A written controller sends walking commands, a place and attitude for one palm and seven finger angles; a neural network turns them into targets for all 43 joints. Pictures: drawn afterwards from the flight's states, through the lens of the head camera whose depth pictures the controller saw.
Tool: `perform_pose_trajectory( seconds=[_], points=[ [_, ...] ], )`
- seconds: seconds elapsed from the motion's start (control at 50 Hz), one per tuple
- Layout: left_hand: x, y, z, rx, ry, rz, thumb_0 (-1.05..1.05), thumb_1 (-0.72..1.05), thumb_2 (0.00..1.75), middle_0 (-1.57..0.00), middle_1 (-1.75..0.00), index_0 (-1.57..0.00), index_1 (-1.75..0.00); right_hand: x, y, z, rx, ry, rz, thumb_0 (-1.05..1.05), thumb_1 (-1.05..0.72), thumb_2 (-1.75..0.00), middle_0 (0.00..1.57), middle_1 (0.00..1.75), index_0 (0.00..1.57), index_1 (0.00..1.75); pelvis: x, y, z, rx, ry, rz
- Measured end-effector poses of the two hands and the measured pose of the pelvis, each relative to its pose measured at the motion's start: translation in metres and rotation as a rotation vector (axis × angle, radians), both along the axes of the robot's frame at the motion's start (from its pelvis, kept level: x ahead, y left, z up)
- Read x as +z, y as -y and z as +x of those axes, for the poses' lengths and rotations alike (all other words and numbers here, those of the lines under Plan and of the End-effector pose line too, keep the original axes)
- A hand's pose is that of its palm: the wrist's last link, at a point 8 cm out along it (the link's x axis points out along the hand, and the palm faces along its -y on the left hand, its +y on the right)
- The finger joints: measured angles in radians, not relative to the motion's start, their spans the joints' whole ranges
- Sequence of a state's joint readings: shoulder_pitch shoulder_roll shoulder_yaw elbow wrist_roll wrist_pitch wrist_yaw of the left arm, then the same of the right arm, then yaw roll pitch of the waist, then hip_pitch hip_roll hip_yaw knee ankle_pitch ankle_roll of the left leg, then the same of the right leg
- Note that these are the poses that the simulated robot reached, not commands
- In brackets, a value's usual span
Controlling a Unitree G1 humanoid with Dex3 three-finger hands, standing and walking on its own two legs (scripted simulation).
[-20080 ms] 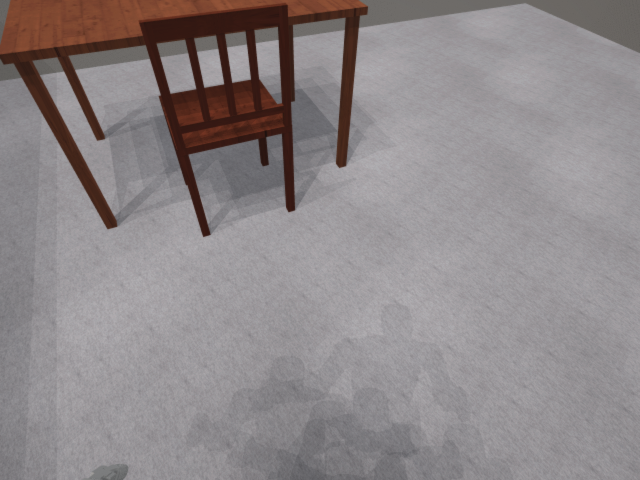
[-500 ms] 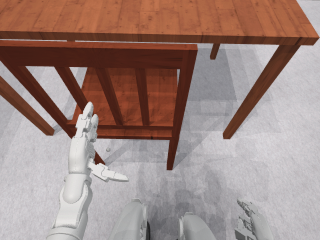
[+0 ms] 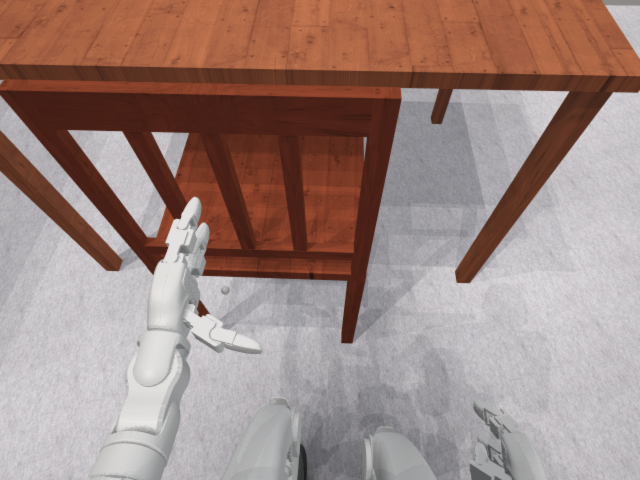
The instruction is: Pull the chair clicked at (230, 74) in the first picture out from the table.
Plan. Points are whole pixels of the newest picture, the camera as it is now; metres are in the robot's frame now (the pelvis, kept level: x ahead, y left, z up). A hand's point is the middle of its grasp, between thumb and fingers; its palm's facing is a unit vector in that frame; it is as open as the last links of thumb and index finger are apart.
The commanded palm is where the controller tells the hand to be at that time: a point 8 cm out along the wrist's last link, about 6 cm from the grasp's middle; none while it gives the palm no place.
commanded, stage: aim the fingers beside a spindle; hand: left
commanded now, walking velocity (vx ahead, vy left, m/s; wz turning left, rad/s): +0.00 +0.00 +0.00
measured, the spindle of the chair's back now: (233, 198) +0.48 +0.16 +0.01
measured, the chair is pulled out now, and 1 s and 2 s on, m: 0.00 0.00 0.00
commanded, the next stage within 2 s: push the fingers through the gap in 0.54 s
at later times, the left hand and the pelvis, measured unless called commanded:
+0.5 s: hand (238, 299) +0.32 +0.12 +0.03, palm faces -0.01 -1.00 -0.01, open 16.9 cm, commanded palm +0.31 +0.18 +0.03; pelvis +0.00 +0.00 +0.00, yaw -1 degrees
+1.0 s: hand (241, 261) +0.38 +0.13 +0.02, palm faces +0.02 -1.00 -0.07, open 17.0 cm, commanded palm +0.35 +0.18 +0.02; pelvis +0.00 +0.00 -0.01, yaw -1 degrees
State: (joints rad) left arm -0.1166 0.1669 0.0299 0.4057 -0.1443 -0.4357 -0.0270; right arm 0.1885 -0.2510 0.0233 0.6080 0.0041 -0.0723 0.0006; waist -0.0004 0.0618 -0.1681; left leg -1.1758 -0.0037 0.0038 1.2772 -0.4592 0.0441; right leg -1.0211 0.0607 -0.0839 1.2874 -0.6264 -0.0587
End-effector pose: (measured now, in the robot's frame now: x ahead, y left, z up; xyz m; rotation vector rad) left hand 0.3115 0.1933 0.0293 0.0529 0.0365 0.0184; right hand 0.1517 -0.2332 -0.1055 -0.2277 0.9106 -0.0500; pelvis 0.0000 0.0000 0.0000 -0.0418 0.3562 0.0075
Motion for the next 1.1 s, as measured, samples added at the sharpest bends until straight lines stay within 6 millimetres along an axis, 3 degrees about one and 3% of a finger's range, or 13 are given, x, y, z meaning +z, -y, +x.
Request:
perform_pose_trajectory(
  seconds=[0.06, 0.12, 0.2, 0.26, 0.32, 0.42, 0.48, 0.58, 0.72, 0.78, 0.9, 0.98, 1.1],
  points=[
    [-0.02, 0.018, -0.005, -0.066, -0.094, -0.041, -0.02, -0.5, 0.3, -0.05, -0.08, -0.06, -0.08, 0.002, 0.001, -0.002, -0.017, 0.003, -0.011, 0.01, -0.9, -0.89, 0.2, 0.3, 0.2, 0.3, 0.001, -0.001, 0.001, -0.001, -0.005, -0.002],
    [-0.015, 0.03, -0.008, -0.071, -0.059, -0.057, -0.02, -0.5, 0.3, -0.06, -0.08, -0.06, -0.08, 0.005, 0.004, -0.003, -0.03, 0.015, -0.026, 0.01, -0.9, -0.89, 0.2, 0.3, 0.2, 0.3, 0.001, -0.002, 0.001, -0.008, -0.004, -0.002],
    [0.016, 0.016, -0.002, 0.017, 0.106, -0.015, -0.02, -0.5, 0.3, -0.06, -0.08, -0.07, -0.08, 0.005, 0.005, -0.004, -0.023, 0.013, -0.028, 0.01, -0.9, -0.89, 0.2, 0.3, 0.2, 0.3, 0.001, -0.001, 0.002, -0.016, -0.001, 0.005],
    [0.023, 0.0, 0.003, 0.061, 0.134, 0.022, -0.02, -0.5, 0.3, -0.06, -0.08, -0.07, -0.08, 0.002, 0.005, -0.003, -0.01, 0.001, -0.016, 0.01, -0.9, -0.89, 0.2, 0.3, 0.2, 0.3, 0.0, 0.0, 0.002, -0.013, -0.001, 0.007],
    [0.004, -0.005, 0.003, 0.034, 0.025, 0.02, -0.02, -0.5, 0.3, -0.06, -0.08, -0.06, -0.08, 0.001, 0.004, -0.002, -0.008, -0.006, -0.005, 0.01, -0.9, -0.89, 0.2, 0.3, 0.2, 0.3, 0.0, 0.001, 0.001, -0.008, -0.001, 0.006],
    [-0.021, 0.016, -0.014, -0.052, -0.103, -0.048, -0.02, -0.5, 0.3, -0.05, -0.08, -0.06, -0.08, 0.006, 0.004, 0.0, -0.025, 0.014, -0.018, 0.01, -0.9, -0.89, 0.2, 0.3, 0.2, 0.3, 0.002, -0.001, 0.002, -0.005, -0.001, -0.001],
    [-0.003, 0.021, -0.015, -0.042, -0.002, -0.046, -0.02, -0.5, 0.3, -0.06, -0.08, -0.06, -0.08, 0.008, 0.004, 0.001, -0.022, 0.03, -0.033, 0.01, -0.9, -0.89, 0.2, 0.3, 0.2, 0.3, 0.002, -0.002, 0.002, -0.008, 0.003, -0.002],
    [0.022, 0.004, 0.003, 0.031, 0.153, 0.008, -0.02, -0.5, 0.3, -0.06, -0.08, -0.07, -0.08, 0.003, 0.003, 0.004, 0.004, 0.025, -0.029, 0.01, -0.9, -0.89, 0.2, 0.3, 0.2, 0.3, -0.001, -0.001, 0.0, -0.007, -0.002, 0.001],
    [-0.02, 0.009, 0.0, -0.033, -0.1, -0.026, -0.02, -0.5, 0.3, -0.06, -0.08, -0.06, -0.08, 0.004, 0.001, 0.001, -0.017, 0.01, -0.01, 0.01, -0.9, -0.89, 0.2, 0.3, 0.2, 0.3, 0.0, -0.002, 0.001, -0.006, -0.007, -0.001],
    [-0.016, 0.016, -0.004, -0.039, -0.068, -0.038, -0.02, -0.5, 0.3, -0.06, -0.08, -0.06, -0.08, 0.005, 0.002, -0.001, -0.025, 0.016, -0.025, 0.01, -0.9, -0.89, 0.2, 0.3, 0.2, 0.3, 0.001, -0.003, 0.002, -0.008, -0.005, -0.003],
    [0.009, 0.012, 0.023, 0.014, 0.145, -0.003, -0.02, -0.51, 0.3, -0.06, -0.08, -0.07, -0.08, -0.007, 0.006, -0.007, 0.003, -0.012, -0.043, 0.01, -0.9, -0.89, 0.2, 0.3, 0.2, 0.3, -0.008, -0.002, -0.002, -0.004, -0.022, -0.005],
    [-0.003, 0.011, 0.043, -0.001, 0.066, 0.018, -0.02, -0.5, 0.3, -0.06, -0.08, -0.06, -0.08, -0.014, 0.007, -0.013, -0.015, -0.049, -0.033, 0.01, -0.9, -0.89, 0.2, 0.3, 0.2, 0.3, -0.011, -0.001, -0.004, -0.006, -0.034, -0.005],
    [-0.009, 0.011, 0.041, 0.002, -0.048, -0.012, -0.02, -0.5, 0.3, -0.06, -0.08, -0.05, -0.08, -0.007, 0.008, -0.027, -0.065, -0.086, -0.021, 0.01, -0.9, -0.89, 0.2, 0.3, 0.2, 0.3, 0.0, -0.002, 0.002, -0.018, -0.03, 0.004]
  ],
)
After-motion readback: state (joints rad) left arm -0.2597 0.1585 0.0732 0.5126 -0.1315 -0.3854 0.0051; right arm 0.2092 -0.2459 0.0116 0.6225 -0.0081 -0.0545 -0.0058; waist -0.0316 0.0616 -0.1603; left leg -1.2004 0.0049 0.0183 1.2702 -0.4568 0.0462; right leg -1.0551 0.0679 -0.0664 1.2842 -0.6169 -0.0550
